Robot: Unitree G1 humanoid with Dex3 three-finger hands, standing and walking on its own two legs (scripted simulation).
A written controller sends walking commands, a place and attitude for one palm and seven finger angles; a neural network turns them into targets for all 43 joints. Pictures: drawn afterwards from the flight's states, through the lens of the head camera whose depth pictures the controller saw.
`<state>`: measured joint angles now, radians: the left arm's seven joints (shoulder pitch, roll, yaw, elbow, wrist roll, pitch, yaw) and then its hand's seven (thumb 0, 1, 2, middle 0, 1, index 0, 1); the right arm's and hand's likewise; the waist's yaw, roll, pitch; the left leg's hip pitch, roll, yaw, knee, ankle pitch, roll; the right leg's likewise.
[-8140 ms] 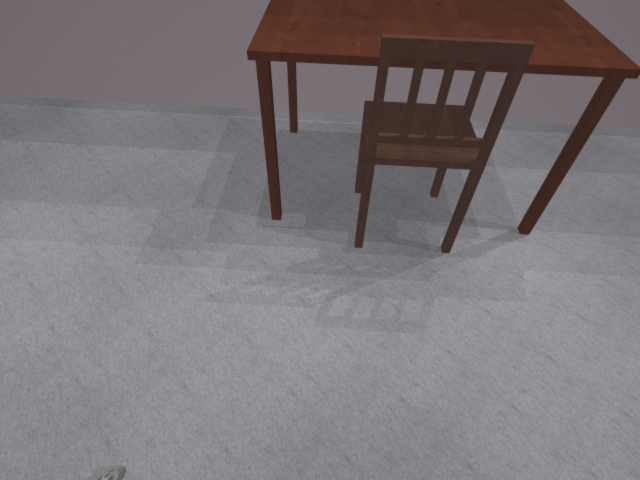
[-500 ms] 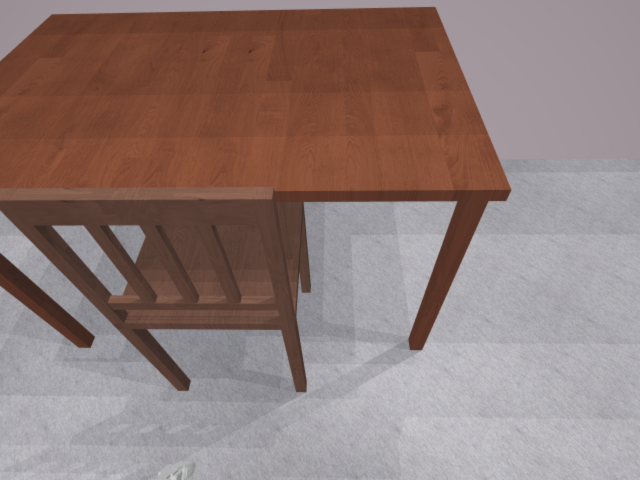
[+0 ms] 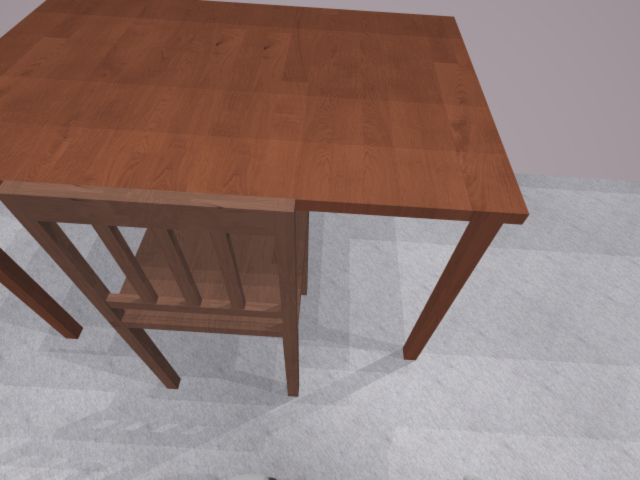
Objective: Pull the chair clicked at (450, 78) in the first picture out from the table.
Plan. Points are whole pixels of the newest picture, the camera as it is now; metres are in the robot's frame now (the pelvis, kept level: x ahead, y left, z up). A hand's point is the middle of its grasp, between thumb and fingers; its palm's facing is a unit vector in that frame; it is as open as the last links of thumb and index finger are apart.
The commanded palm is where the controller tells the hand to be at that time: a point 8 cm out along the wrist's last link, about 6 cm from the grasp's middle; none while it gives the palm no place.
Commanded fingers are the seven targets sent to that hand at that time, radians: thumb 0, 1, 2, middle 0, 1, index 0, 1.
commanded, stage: come to a stop and stand still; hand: left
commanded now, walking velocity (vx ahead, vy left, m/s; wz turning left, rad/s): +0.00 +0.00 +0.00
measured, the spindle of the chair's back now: (179, 268) +0.43 +0.28 -0.10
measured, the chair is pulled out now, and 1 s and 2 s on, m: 0.00 0.00 0.00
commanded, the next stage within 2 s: look again from close up in 0.52 s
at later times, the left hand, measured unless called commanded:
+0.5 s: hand out of the picture -0.01 +0.16 -0.18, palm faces +0.01 -0.97 -0.24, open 7.4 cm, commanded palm none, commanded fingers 0.00 0.90 0.90 -0.20 -0.30 -0.20 -0.30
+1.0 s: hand out of the picture +0.02 +0.16 -0.18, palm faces +0.02 -0.97 -0.22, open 7.4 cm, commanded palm none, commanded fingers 0.00 0.90 0.90 -0.20 -0.30 -0.20 -0.30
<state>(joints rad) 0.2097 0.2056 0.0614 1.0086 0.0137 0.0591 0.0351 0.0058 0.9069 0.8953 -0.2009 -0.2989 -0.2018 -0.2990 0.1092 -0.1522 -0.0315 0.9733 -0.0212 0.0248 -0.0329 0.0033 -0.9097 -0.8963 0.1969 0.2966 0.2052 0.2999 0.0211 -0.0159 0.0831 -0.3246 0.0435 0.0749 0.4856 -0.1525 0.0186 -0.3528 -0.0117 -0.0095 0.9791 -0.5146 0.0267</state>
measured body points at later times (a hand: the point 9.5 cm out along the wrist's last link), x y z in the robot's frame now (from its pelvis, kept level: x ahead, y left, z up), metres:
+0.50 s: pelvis -0.03 -0.02 -0.01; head -0.03 -0.04 +0.44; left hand -0.01 +0.21 -0.16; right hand -0.05 -0.25 -0.17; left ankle +0.07 +0.11 -0.74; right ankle -0.04 -0.15 -0.74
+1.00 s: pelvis +0.01 -0.02 +0.00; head +0.03 -0.03 +0.45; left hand +0.02 +0.21 -0.16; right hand +0.07 -0.26 -0.15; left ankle +0.07 +0.11 -0.74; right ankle -0.04 -0.15 -0.74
